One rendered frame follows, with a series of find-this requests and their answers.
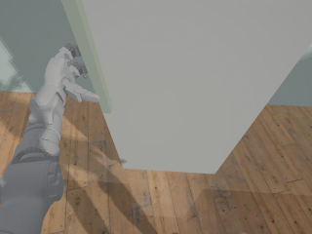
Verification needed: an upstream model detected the left robot upper arm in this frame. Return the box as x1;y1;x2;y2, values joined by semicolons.
0;160;64;234

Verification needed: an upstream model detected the left robot hand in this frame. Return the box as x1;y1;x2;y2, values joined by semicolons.
43;43;100;102

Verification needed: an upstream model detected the fridge door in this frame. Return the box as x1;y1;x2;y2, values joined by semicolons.
71;0;312;175

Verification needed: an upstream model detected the robot left forearm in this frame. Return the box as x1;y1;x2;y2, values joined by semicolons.
0;85;66;206

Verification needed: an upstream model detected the handle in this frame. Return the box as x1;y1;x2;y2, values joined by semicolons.
60;0;113;114

